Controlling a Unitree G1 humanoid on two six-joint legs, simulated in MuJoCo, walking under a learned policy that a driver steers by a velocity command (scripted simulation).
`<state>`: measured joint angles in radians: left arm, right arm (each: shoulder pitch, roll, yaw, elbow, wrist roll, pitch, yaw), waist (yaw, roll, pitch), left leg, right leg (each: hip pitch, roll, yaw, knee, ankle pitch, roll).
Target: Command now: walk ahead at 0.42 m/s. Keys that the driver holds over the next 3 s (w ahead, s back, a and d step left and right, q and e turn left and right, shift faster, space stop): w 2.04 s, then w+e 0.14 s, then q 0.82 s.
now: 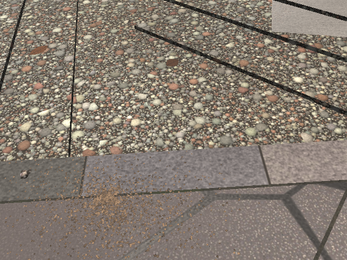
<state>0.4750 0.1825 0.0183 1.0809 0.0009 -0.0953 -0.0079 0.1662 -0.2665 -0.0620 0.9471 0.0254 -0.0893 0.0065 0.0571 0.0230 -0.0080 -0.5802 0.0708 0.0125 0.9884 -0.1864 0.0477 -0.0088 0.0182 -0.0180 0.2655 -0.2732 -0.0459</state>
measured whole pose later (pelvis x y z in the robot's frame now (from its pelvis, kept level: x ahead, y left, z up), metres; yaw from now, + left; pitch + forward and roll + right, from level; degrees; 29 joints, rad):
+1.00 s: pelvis +0.59 -0.01 +0.00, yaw +0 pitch +1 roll -1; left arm 0.29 0.21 0.04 0.95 0.05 -0.10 0.00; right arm 0.29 -0.23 -0.04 0.95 -0.08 -0.10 0.04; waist 0.02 0.03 0.01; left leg -0.49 0.08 -0.05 1.13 -0.32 0.08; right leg -0.23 0.06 -0.07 0.35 -0.14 -0.08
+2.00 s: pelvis +1.17 -0.01 -0.11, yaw +0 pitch +2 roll +4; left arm -0.04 0.20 0.02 0.80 -0.05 -0.09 -0.08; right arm 0.62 -0.14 -0.02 1.10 0.02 -0.06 -0.04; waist -0.17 -0.05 0.01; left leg -0.02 -0.05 0.03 0.93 -0.88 0.02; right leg -0.49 -0.07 0.03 0.39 0.28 -0.05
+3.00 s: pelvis +1.49 -0.03 -0.14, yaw +19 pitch +3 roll +1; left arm 0.16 0.25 0.07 0.81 0.02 -0.01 0.04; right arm 0.20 -0.32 -0.11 0.69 0.01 0.04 -0.04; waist 0.00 0.04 0.00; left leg -0.58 -0.13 -0.14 1.03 -0.40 -0.03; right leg -0.30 -0.01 0.02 0.46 -0.22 -0.01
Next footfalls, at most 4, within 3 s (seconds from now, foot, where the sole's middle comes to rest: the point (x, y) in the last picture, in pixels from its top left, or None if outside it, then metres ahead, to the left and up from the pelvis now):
0.24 left None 0.32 0.15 -0.78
0.80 right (222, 226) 0.66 -0.10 -0.78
1.34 left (175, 166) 0.95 0.11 -0.78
2.02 right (224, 124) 1.35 -0.14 -0.92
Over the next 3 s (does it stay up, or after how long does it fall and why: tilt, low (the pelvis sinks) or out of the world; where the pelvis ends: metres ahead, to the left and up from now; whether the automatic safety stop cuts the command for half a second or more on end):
stays up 1.49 -0.03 -0.14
